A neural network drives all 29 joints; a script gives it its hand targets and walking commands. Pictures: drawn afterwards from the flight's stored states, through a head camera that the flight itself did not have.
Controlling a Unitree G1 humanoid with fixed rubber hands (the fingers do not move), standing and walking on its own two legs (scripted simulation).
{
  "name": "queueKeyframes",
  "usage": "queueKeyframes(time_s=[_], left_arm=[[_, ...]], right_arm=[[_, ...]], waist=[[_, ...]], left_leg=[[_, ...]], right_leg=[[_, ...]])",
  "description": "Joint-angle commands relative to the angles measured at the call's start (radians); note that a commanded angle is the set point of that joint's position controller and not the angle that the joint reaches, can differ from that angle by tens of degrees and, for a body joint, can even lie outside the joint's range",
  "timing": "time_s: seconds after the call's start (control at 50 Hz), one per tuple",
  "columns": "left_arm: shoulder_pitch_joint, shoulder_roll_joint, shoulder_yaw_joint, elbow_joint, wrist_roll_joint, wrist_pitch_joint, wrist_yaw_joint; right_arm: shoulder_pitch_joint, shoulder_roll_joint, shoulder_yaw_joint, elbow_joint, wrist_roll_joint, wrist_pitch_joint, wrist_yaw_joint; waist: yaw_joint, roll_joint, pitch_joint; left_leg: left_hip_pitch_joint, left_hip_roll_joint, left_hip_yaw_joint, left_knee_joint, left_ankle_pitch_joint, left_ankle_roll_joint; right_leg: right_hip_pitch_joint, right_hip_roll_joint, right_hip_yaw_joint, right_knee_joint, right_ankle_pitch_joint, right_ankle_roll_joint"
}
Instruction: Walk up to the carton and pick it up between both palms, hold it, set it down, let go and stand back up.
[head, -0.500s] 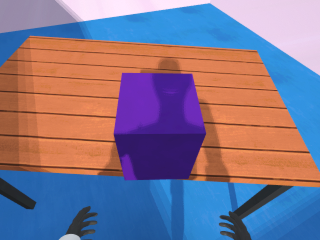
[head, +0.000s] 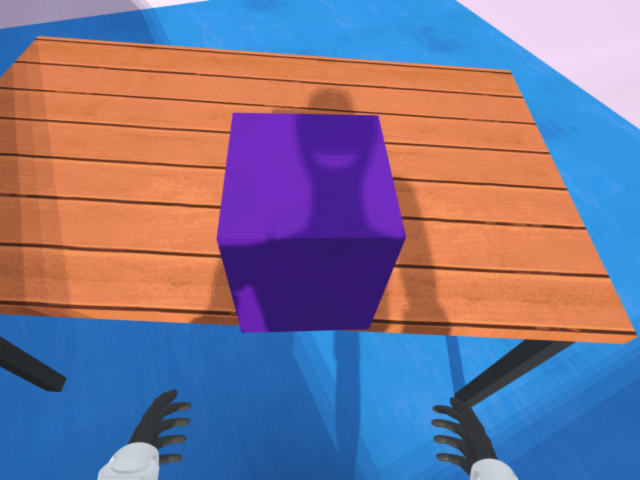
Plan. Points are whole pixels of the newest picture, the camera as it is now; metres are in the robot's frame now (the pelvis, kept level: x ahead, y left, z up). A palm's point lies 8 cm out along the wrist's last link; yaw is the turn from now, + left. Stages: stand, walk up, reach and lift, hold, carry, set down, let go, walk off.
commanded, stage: let go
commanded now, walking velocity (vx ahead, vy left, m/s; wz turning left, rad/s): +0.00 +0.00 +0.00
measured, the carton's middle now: (306, 229) +0.45 +0.03 +0.01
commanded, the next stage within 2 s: stand in 0.84 s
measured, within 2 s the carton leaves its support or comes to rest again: neither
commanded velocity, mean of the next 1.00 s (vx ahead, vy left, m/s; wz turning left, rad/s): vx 0.00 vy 0.00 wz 0.00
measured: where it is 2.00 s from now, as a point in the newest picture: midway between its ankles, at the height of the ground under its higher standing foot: outside the picture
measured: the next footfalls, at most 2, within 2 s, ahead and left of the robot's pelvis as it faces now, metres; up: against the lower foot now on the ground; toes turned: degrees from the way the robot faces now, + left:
none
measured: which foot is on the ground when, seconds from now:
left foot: down 0.00-1.00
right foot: down 0.00-1.00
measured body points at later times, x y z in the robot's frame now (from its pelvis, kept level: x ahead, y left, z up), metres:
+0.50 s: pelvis -0.01 +0.01 +0.00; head +0.01 +0.02 +0.45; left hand +0.16 +0.23 -0.10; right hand +0.16 -0.20 -0.11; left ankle +0.02 +0.12 -0.74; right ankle +0.01 -0.10 -0.74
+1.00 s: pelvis +0.02 +0.01 +0.00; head +0.02 +0.03 +0.45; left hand +0.15 +0.25 -0.11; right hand +0.14 -0.21 -0.13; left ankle +0.02 +0.12 -0.74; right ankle +0.01 -0.10 -0.74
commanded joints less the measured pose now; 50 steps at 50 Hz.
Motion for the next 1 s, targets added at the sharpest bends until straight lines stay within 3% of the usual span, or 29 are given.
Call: queueKeyframes(time_s=[0.0,0.04,0.06,0.08,0.12,0.16,0.2,0.26,0.28,0.3,0.34,0.4,0.42,0.46,0.5,0.52,0.56,0.58,0.6,0.64,0.66,0.74,0.78,0.82,0.84,0.86,0.9,0.92,0.98], left_arm=[[0.092,0.112,0.004,-0.124,0.019,-0.154,-0.006],[-0.062,0.141,0.021,-0.024,0.018,-0.14,-0.019],[-0.108,0.116,-0.004,0.12,0.021,-0.093,-0.021],[-0.17,0.123,0.013,0.105,0.019,-0.059,-0.023],[-0.172,0.111,0.012,-0.041,-0.006,-0.043,-0.005],[-0.064,0.137,0.011,-0.296,-0.036,-0.164,0.025],[0.079,0.13,-0.003,-0.18,-0.001,-0.227,0.014],[-0.087,0.166,-0.008,0.009,0.025,-0.163,-0.013],[-0.17,0.161,-0.003,0.131,0.036,-0.11,-0.015],[-0.174,0.147,-0.004,0.137,0.037,-0.067,-0.013],[-0.221,0.112,0.015,0.073,0.037,-0.005,0.001],[-0.017,0.119,0.005,-0.323,-0.007,-0.167,0.043],[0.005,0.111,0.007,-0.193,0.014,-0.185,0.034],[-0.148,0.102,0.001,0.108,0.043,-0.091,-0.014],[-0.227,0.12,0.023,0.019,0.027,-0.084,-0.01],[-0.2,0.094,0.011,0.078,0.046,-0.068,0.002],[-0.128,0.083,0.018,-0.07,0.023,-0.111,0.023],[-0.018,0.108,0.011,-0.24,0.007,-0.189,0.037],[-0.049,0.077,0.005,-0.029,0.036,-0.145,0.025],[-0.149,0.081,0.011,0.099,0.037,-0.084,-0.003],[-0.155,0.1,0.03,0.009,0.031,-0.101,-0.001],[-0.203,0.072,0.028,0.065,0.049,-0.03,0.004],[-0.09,0.091,0.026,-0.121,0.03,-0.106,0.019],[-0.039,0.088,0.024,-0.083,0.051,-0.131,0.015],[0.112,0.128,0.066,0.096,0.072,-0.313,0.006],[0.17,0.156,0.075,0.148,0.074,-0.389,0.0],[0.138,0.11,0.05,0.176,0.062,-0.465,-0.021],[0.1,0.102,0.045,0.183,0.055,-0.482,-0.023],[0.132,0.088,0.039,0.24,0.033,-0.511,-0.018]], right_arm=[[0.061,-0.201,-0.051,-0.059,-0.018,-0.158,0.006],[-0.115,-0.158,-0.027,-0.006,-0.003,-0.149,0.014],[-0.161,-0.112,0.005,0.116,-0.024,-0.104,0.021],[-0.201,-0.085,0.012,0.097,-0.019,-0.075,0.024],[-0.183,-0.095,-0.002,-0.01,0.005,-0.065,0.033],[-0.074,-0.181,-0.049,-0.174,0.001,-0.178,0.044],[0.034,-0.172,-0.052,-0.05,-0.031,-0.236,0.049],[-0.137,-0.145,-0.028,0.094,-0.017,-0.176,0.048],[-0.197,-0.107,-0.024,0.189,-0.042,-0.127,0.044],[-0.2,-0.108,-0.037,0.177,-0.057,-0.092,0.044],[-0.211,-0.097,-0.051,0.156,-0.064,-0.053,0.041],[-0.047,-0.217,-0.133,-0.131,-0.057,-0.217,0.038],[-0.043,-0.204,-0.124,-0.011,-0.075,-0.231,0.034],[-0.173,-0.119,-0.069,0.181,-0.085,-0.133,0.018],[-0.25,-0.135,-0.078,0.062,-0.082,-0.126,0.006],[-0.216,-0.094,-0.068,0.125,-0.097,-0.119,0.008],[-0.148,-0.132,-0.092,0.002,-0.087,-0.17,0.02],[-0.063,-0.18,-0.109,-0.104,-0.073,-0.242,0.028],[-0.104,-0.152,-0.084,0.076,-0.085,-0.201,0.03],[-0.169,-0.122,-0.075,0.137,-0.073,-0.133,0.02],[-0.169,-0.134,-0.096,0.045,-0.063,-0.148,0.015],[-0.194,-0.091,-0.073,0.145,-0.078,-0.092,0.02],[-0.127,-0.158,-0.091,-0.004,-0.056,-0.162,0.028],[-0.09,-0.163,-0.081,0.056,-0.05,-0.182,0.032],[0.124,-0.184,-0.02,0.157,-0.003,-0.115,0.01],[0.145,-0.161,-0.015,0.159,-0.005,-0.08,0.003],[0.092,-0.145,-0.007,0.117,0.004,-0.069,0.005],[0.113,-0.149,-0.009,0.113,0.003,-0.073,0.008],[0.161,-0.178,-0.014,0.143,0.007,-0.103,0.026]], waist=[[-0.01,0.048,-0.38],[0.013,0.037,-0.222],[-0.002,0.022,-0.155],[0.004,0.001,-0.109],[0.012,-0.031,-0.163],[0.005,-0.008,-0.295],[-0.009,0.062,-0.313],[-0.005,0.117,-0.116],[-0.021,0.098,-0.033],[-0.015,0.074,-0.033],[-0.03,0.041,-0.077],[-0.015,0.035,-0.329],[-0.031,0.055,-0.335],[-0.05,0.059,-0.22],[-0.005,0.02,-0.157],[-0.01,0.034,-0.125],[-0.003,0.023,-0.209],[0.001,0.011,-0.283],[-0.025,0.014,-0.285],[-0.04,0.034,-0.212],[-0.023,0.01,-0.204],[-0.029,0.022,-0.141],[-0.017,0.035,-0.235],[-0.024,0.074,-0.303],[0.013,0.219,-0.139],[0.009,0.149,-0.084],[0.008,0.016,-0.091],[-0.016,0.013,-0.107],[-0.02,0.063,-0.182]], left_leg=[[0.253,-0.001,0.005,-0.037,0.345,-0.017],[0.139,-0.004,0.008,-0.031,0.151,-0.011],[0.091,0.008,0.004,-0.044,0.054,-0.009],[0.072,0.009,0.009,-0.04,-0.021,-0.008],[0.129,0.0,0.013,-0.02,0.019,-0.005],[0.19,0.0,0.012,-0.025,0.157,0.013],[0.235,0.001,0.001,-0.054,0.228,-0.014],[0.162,0.003,0.002,-0.057,0.013,-0.021],[0.1,0.016,-0.003,-0.065,-0.123,-0.018],[0.073,0.018,-0.002,-0.066,-0.14,-0.011],[0.079,0.019,-0.008,-0.046,-0.101,-0.014],[0.184,0.016,-0.013,-0.049,0.163,0.008],[0.193,0.018,-0.021,-0.051,0.197,-0.008],[0.12,0.02,-0.02,-0.038,0.1,-0.027],[0.01,0.013,-0.002,-0.019,-0.044,0.01],[-0.013,0.027,-0.007,-0.04,-0.072,0.013],[0.052,0.025,-0.012,-0.049,0.017,0.017],[0.11,0.016,-0.004,-0.055,0.111,0.022],[0.161,0.028,-0.024,-0.062,0.146,-0.004],[0.12,0.025,-0.027,-0.043,0.11,-0.018],[0.107,0.012,-0.005,-0.024,0.06,-0.003],[0.07,0.024,-0.024,-0.064,0.004,-0.003],[0.125,0.019,-0.015,-0.054,0.144,0.007],[0.184,0.015,-0.024,-0.053,0.242,-0.016],[-0.066,0.1,-0.157,-0.096,0.086,0.053],[-0.215,0.096,-0.205,-0.141,-0.187,0.069],[-0.078,0.051,-0.176,-0.093,-0.12,0.065],[-0.045,0.051,-0.184,-0.072,-0.105,0.063],[0.012,0.043,-0.189,-0.043,0.076,0.061]], right_leg=[[0.139,-0.016,0.007,-0.061,0.348,0.022],[0.022,-0.044,0.005,-0.086,0.101,0.023],[-0.021,-0.072,0.012,-0.104,-0.023,0.013],[-0.048,-0.084,0.012,-0.114,-0.115,0.007],[-0.045,-0.076,0.026,-0.101,-0.094,0.006],[0.077,-0.026,0.019,-0.05,0.118,0.015],[0.101,-0.018,0.02,-0.072,0.229,0.015],[-0.061,-0.057,0.005,-0.122,-0.088,-0.001],[-0.113,-0.084,0.005,-0.137,-0.255,-0.014],[-0.089,-0.094,0.002,-0.126,-0.285,-0.027],[-0.073,-0.097,0.01,-0.106,-0.244,-0.033],[0.17,-0.017,0.012,-0.022,0.155,-0.017],[0.159,-0.017,0.018,-0.039,0.22,-0.011],[0.053,-0.064,-0.004,-0.092,0.047,-0.01],[0.056,-0.08,0.004,-0.063,-0.124,-0.024],[0.048,-0.089,0.006,-0.056,-0.15,-0.03],[0.123,-0.059,0.004,-0.036,-0.011,-0.02],[0.201,-0.026,0.006,-0.022,0.117,-0.012],[0.159,-0.04,0.012,-0.055,0.142,-0.007],[0.079,-0.066,-0.001,-0.088,0.043,-0.009],[0.078,-0.072,0.0,-0.074,-0.012,-0.013],[0.08,-0.084,0.001,-0.083,-0.048,-0.023],[0.152,-0.048,0.005,-0.049,0.12,-0.019],[0.186,-0.039,0.006,-0.056,0.223,-0.017],[0.205,-0.097,-0.023,-0.068,-0.022,0.011],[0.274,-0.128,0.031,-0.122,-0.11,0.011],[0.148,-0.151,0.073,-0.137,-0.083,-0.012],[0.11,-0.148,0.067,-0.146,-0.104,-0.02],[0.163,-0.146,0.031,-0.124,0.046,-0.018]])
